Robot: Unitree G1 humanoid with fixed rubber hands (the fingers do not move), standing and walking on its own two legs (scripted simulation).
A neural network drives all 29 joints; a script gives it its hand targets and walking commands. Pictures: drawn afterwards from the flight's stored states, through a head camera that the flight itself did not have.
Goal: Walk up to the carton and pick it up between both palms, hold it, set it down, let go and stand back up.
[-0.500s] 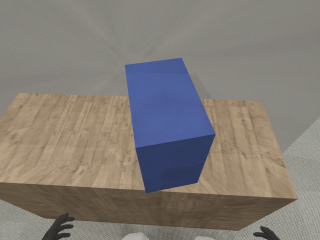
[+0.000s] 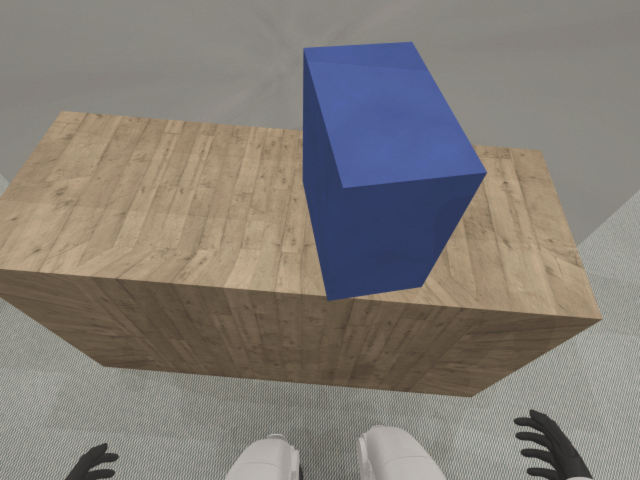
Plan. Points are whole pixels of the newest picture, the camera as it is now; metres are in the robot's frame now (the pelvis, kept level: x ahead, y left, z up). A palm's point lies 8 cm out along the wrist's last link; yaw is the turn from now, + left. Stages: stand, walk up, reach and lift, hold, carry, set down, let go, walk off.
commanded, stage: walk up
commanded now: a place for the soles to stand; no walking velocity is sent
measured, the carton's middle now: (367, 177) +0.54 -0.06 +0.01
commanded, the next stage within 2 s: none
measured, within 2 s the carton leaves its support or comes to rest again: neither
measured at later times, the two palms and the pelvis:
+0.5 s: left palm out of the picture +0.00 +0.25 -0.03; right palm out of the picture +0.03 -0.36 -0.12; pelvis -0.07 -0.08 +0.02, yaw -1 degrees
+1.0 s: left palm out of the picture +0.06 +0.27 -0.06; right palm out of the picture +0.05 -0.35 -0.08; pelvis -0.05 -0.05 +0.01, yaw -1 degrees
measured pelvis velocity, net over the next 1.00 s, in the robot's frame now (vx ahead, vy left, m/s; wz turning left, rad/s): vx -0.05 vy -0.05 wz -0.02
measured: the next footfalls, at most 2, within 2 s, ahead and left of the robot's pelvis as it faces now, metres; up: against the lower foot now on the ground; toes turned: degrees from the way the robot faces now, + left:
right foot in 0.26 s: -0.01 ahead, -0.14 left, +0.00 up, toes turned +0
left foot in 0.80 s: +0.03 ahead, +0.09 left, +0.00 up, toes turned -4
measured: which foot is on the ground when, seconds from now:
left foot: down 0.00-0.28, up 0.30-0.78, down 0.80-1.00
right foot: up 0.00-0.24, down 0.26-1.00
